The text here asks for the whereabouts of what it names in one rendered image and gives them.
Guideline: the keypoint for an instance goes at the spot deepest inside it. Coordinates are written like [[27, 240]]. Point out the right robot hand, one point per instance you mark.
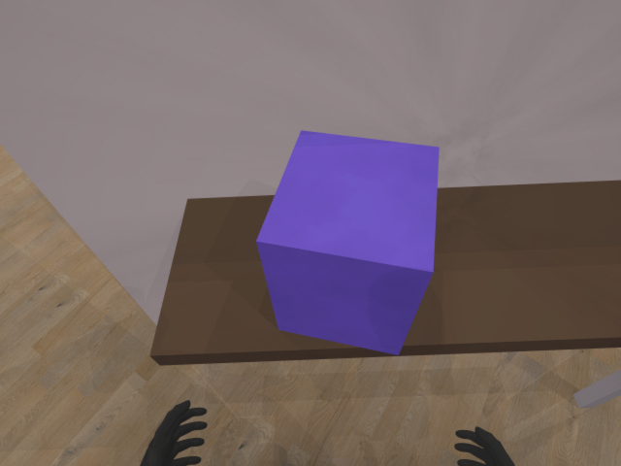
[[493, 453]]

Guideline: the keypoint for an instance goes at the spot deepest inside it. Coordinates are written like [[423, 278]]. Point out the carton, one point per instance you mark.
[[347, 246]]

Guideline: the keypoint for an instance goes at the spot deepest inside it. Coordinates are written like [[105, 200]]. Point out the left robot hand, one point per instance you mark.
[[164, 447]]

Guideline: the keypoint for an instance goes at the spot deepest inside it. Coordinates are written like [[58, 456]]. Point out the table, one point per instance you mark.
[[517, 267]]

